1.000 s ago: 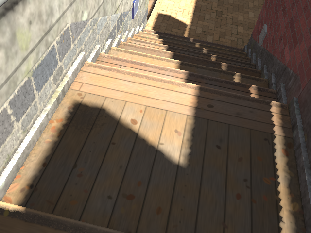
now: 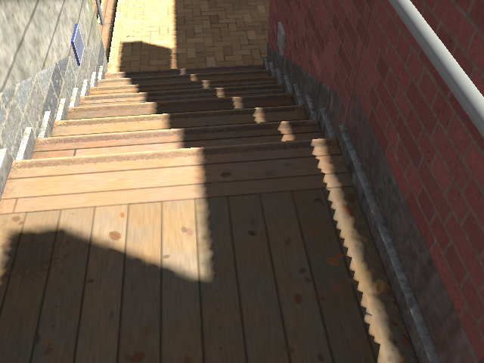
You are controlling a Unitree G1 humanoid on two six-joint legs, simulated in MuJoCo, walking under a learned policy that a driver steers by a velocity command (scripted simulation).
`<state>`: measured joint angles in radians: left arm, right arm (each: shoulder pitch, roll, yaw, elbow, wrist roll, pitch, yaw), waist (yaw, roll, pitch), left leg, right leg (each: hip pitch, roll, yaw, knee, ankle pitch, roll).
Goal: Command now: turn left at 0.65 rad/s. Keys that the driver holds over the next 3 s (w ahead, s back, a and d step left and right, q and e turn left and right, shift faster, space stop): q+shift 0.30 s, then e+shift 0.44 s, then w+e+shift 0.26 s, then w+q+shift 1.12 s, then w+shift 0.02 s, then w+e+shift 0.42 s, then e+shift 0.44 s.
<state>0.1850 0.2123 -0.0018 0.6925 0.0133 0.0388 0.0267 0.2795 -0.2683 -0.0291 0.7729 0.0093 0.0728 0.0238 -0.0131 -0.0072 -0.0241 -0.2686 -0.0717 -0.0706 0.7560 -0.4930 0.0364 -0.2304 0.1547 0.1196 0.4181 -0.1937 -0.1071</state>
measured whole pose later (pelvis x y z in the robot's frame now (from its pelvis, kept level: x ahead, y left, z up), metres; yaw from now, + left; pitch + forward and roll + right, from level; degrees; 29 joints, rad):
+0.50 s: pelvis -0.01 +0.05 +0.00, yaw +18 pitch +1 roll -1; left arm 0.24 0.32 0.05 0.80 0.01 0.08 0.01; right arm 0.26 -0.26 -0.02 0.71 -0.02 0.04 -0.03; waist 0.01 -0.06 0.00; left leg -0.13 -0.20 -0.24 0.44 -0.28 0.13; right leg -0.54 0.03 0.12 1.09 -0.22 0.02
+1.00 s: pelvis +0.03 -0.01 -0.02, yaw -6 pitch +2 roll +0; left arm 0.05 0.31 0.04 0.70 0.01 0.08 -0.06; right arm 0.39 -0.37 -0.07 0.82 -0.03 -0.03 0.00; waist -0.09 0.05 0.01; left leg -0.10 0.01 0.13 0.55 -0.47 0.03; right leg -0.35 0.01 -0.06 0.72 -0.40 -0.11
